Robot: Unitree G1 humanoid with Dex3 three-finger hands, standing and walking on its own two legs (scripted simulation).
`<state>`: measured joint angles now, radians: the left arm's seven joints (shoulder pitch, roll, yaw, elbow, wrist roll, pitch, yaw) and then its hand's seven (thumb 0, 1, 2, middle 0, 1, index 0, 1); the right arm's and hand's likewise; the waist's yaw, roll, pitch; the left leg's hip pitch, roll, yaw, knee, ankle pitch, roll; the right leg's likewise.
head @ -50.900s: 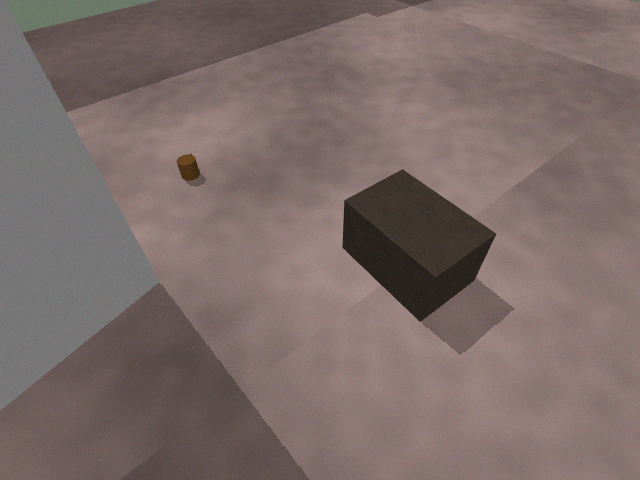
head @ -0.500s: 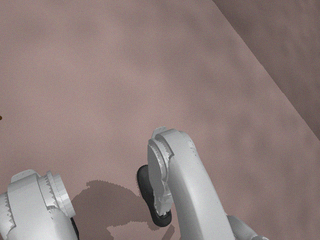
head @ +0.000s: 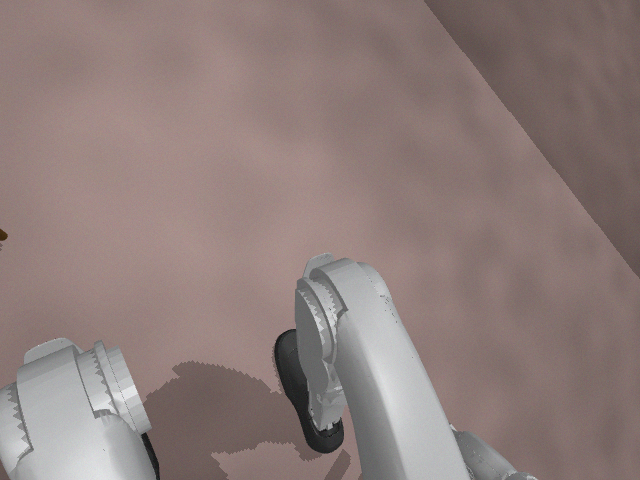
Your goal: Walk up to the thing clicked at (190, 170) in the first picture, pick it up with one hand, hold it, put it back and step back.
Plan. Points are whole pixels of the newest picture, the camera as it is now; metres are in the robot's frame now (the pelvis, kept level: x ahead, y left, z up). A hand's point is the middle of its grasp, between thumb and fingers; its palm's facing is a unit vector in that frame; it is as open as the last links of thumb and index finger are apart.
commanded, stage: close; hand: left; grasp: from above
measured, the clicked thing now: out of the picture +0.46 +0.32 -0.25
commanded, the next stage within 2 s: settle in 0.24 s
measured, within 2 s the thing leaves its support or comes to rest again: leaves its support in 0.86 s
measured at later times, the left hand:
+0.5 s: hand out of the picture +0.45 +0.34 -0.22, palm faces -0.42 -0.15 -0.89, open 11.7 cm
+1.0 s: hand out of the picture +0.43 +0.33 -0.18, palm faces -0.41 -0.13 -0.90, open 11.4 cm
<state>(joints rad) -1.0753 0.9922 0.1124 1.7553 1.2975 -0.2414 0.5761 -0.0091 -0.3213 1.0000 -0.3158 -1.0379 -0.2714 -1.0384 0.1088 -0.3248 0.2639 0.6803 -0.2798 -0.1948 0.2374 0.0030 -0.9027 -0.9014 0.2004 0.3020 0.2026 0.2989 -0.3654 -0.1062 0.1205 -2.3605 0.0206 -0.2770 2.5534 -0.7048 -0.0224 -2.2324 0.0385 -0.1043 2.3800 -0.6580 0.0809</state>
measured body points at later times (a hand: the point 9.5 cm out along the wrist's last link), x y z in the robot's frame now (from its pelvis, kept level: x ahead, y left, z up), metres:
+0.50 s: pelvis +0.00 +0.00 +0.00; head +0.26 +0.12 +0.35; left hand +0.46 +0.34 -0.17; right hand +0.06 -0.25 -0.06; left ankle +0.06 +0.13 -0.27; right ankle +0.12 -0.14 -0.27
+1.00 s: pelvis +0.01 +0.00 +0.02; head +0.25 +0.11 +0.38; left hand +0.45 +0.34 -0.13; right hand +0.10 -0.27 -0.07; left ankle +0.06 +0.13 -0.27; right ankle +0.12 -0.14 -0.27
